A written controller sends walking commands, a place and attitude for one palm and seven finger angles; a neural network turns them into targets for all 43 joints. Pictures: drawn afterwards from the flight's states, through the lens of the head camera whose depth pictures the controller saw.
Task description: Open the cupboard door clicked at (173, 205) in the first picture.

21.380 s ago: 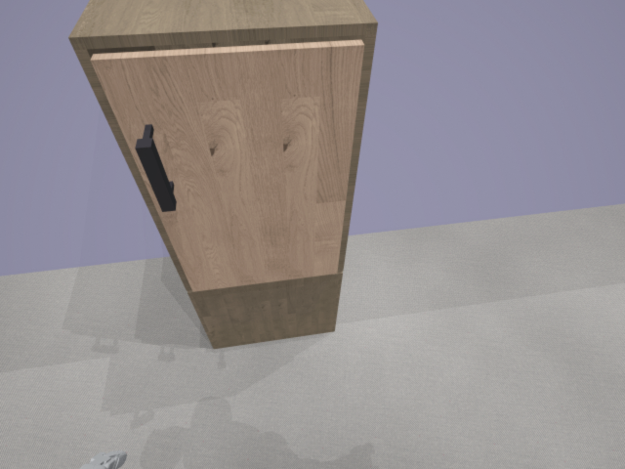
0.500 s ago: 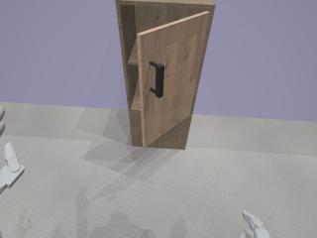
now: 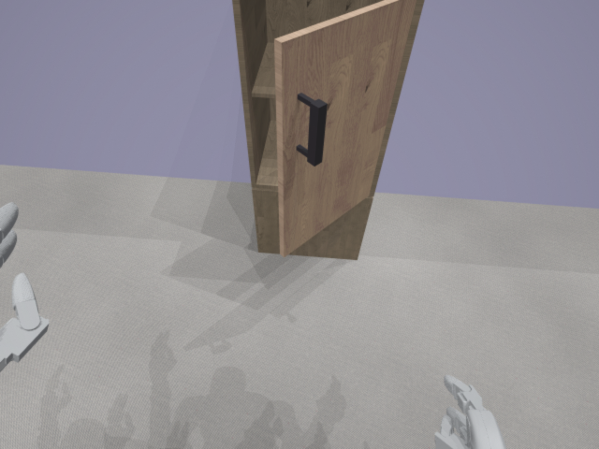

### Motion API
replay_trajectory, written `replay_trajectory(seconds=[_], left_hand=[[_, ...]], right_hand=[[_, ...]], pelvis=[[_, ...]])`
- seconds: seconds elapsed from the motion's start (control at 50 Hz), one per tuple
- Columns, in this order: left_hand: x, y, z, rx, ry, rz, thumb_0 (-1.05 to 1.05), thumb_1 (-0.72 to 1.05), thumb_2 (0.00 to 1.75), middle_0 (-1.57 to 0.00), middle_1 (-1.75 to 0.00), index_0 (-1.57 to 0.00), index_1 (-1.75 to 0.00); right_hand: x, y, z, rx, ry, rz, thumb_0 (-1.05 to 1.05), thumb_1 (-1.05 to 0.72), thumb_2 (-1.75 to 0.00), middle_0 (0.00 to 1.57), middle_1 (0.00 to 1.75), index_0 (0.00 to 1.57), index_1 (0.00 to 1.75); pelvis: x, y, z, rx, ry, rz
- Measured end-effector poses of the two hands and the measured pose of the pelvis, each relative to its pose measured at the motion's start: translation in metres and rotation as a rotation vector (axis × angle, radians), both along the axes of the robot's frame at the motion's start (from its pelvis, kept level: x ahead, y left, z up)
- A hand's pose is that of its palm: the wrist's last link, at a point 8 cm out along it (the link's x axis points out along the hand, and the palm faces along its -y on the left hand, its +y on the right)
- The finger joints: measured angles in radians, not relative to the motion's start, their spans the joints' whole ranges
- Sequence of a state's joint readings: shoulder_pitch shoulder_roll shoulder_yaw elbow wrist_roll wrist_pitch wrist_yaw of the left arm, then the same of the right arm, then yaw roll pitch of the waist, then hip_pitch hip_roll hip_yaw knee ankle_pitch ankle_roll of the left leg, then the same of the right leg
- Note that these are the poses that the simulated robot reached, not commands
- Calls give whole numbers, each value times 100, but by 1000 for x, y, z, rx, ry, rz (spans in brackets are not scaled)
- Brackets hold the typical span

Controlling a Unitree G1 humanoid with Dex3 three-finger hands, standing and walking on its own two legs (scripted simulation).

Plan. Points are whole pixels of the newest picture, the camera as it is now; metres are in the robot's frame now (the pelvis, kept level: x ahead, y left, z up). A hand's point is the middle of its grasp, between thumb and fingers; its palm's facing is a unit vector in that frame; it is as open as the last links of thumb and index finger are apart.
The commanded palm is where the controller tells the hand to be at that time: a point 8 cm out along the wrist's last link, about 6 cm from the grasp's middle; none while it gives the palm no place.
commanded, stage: stop stepping back and stand still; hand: left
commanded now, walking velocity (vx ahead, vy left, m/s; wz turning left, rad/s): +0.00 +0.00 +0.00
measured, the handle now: (309, 129) +0.66 +0.03 +0.05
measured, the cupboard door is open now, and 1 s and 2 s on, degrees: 47 47 47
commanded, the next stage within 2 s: let the arm hang, fingers relaxed in 0.10 s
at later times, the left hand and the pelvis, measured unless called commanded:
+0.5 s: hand out of the picture +0.04 +0.18 -0.17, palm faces -0.04 -0.98 -0.20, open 7.4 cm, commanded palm none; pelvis -0.01 +0.00 -0.01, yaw +1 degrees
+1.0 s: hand out of the picture +0.01 +0.21 -0.16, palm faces +0.07 -0.95 -0.31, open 7.4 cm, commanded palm none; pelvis +0.00 -0.02 +0.00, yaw +2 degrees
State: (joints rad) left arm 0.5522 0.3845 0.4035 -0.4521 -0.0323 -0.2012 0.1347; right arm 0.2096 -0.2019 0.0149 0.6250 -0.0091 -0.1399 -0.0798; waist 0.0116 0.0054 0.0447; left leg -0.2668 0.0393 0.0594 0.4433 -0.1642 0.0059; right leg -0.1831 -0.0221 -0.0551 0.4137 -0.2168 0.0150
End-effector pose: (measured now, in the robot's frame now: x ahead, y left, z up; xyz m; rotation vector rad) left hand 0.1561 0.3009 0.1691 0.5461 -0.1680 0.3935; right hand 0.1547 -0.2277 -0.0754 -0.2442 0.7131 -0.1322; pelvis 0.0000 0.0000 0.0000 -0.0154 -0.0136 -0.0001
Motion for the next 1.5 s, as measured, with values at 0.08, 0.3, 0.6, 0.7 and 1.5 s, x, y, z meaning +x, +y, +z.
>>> replay_trajectory(seconds=[0.08,0.3,0.6,0.7,1.5], left_hand=[[-1,1,0,-1,1,-2,2,89,90,-21,-30,-21,-30],[13,12,-108,-130,440,31,0,90,90,-20,-30,-20,-30],[-187,-88,-322,-642,1532,211,2,94,90,-20,-30,-21,-30],[-223,-80,-316,-654,1602,316,2,93,90,-20,-30,-21,-30],[-70,-36,-283,-459,1316,242,1,90,90,-20,-30,-20,-30]], right_hand=[[-1,-1,1,-5,2,-3,1,-90,-90,20,30,20,30],[-3,-11,-34,30,132,61,0,-90,-90,20,30,20,30],[-145,-49,-58,-36,670,-89,0,-91,-90,20,30,20,30],[-174,-40,-62,-8,773,-108,0,-91,-90,20,30,20,30],[-58,-85,-48,-61,541,-80,0,-91,-89,20,30,20,30]], pelvis=[[-1,1,0,-3,1,2],[-8,6,-7,-2,31,33],[-13,-11,-4,1,-2,37],[-11,-13,-3,-2,-4,45],[21,-24,6,15,-11,29]])
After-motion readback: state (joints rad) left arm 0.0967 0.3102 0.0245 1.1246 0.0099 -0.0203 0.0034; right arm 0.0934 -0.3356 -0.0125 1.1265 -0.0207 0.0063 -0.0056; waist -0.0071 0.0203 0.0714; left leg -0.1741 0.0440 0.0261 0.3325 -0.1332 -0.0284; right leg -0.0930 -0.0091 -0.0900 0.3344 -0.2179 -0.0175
